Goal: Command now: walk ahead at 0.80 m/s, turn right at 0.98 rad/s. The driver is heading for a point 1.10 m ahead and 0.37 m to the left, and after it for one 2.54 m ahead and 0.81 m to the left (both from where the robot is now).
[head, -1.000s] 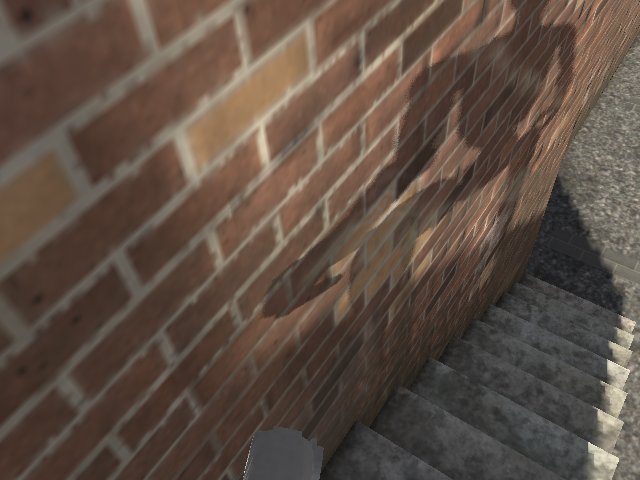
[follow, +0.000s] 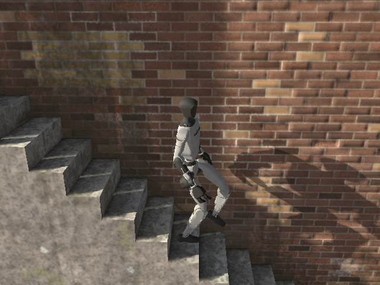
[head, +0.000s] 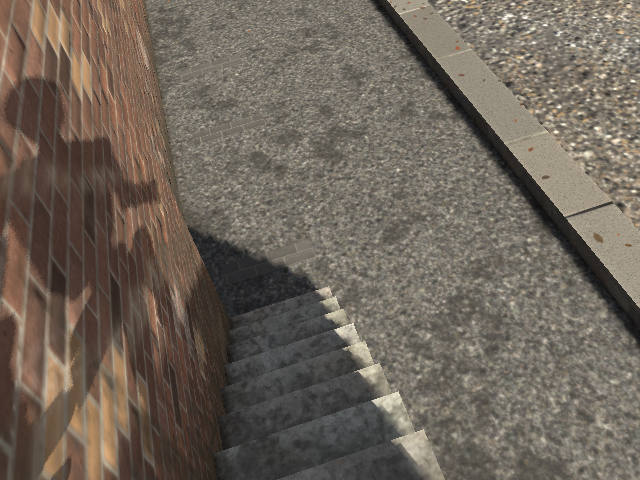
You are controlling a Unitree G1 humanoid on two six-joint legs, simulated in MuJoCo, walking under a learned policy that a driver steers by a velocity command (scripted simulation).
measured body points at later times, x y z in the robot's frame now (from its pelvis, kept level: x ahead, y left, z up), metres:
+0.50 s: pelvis +0.14 +0.05 -0.19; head +0.16 +0.10 +0.26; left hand +0.37 +0.26 -0.28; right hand +0.19 -0.20 -0.30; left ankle +0.13 +0.13 -0.90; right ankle +0.21 -0.10 -0.73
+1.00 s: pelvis +0.32 +0.10 -0.27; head +0.31 +0.12 +0.18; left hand +0.20 +0.35 -0.41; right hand +0.63 -0.05 -0.31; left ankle +0.41 +0.27 -0.94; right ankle +0.23 -0.11 -0.90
